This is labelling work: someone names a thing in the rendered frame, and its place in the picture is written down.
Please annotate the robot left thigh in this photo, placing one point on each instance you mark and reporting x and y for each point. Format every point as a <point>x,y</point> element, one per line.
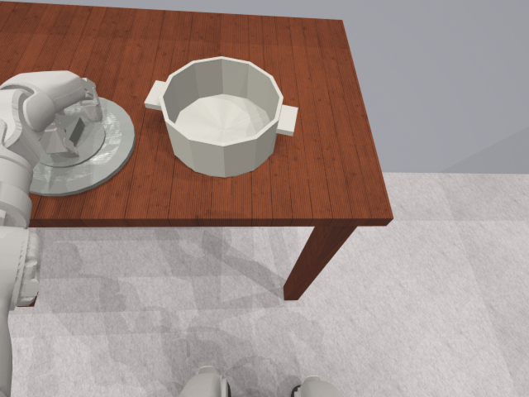
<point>206,385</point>

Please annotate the robot left forearm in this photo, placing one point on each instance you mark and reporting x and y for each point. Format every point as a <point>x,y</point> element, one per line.
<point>25,112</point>

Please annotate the pot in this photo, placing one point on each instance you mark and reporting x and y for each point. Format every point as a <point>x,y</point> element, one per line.
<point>222,115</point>

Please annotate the lid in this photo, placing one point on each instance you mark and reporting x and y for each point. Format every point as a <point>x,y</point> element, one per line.
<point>104,147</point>

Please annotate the knob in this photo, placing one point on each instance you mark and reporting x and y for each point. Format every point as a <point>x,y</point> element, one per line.
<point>74,127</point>

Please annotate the robot left upper arm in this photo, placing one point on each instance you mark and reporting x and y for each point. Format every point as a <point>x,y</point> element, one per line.
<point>19,283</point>

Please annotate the right robot shin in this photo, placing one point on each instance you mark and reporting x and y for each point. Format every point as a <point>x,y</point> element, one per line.
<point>311,378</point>

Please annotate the table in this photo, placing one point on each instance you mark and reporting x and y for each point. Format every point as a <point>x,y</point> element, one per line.
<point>327,175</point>

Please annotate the left robot hand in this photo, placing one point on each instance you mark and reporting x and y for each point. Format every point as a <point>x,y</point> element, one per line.
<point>64,88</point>

